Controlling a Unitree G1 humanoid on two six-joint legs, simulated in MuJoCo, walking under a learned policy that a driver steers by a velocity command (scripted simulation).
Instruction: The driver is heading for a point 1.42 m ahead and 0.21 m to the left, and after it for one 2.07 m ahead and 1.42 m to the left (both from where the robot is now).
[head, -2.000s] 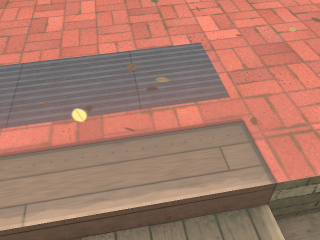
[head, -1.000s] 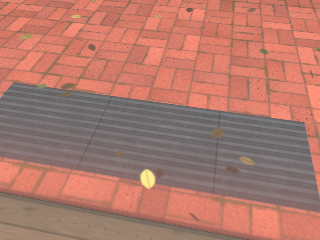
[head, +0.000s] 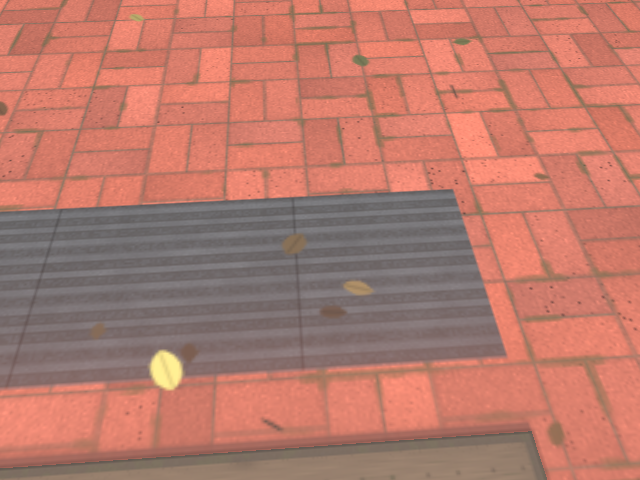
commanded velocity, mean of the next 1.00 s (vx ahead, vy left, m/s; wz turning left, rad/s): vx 0.05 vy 0.00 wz -0.01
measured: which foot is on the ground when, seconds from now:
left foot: down 0.00-1.00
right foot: down 0.00-0.98, up 1.00-1.00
